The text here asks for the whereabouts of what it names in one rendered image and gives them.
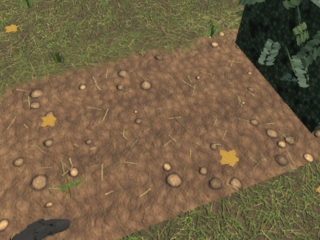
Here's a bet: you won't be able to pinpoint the robot left hand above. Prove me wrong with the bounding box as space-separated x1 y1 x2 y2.
10 218 70 240

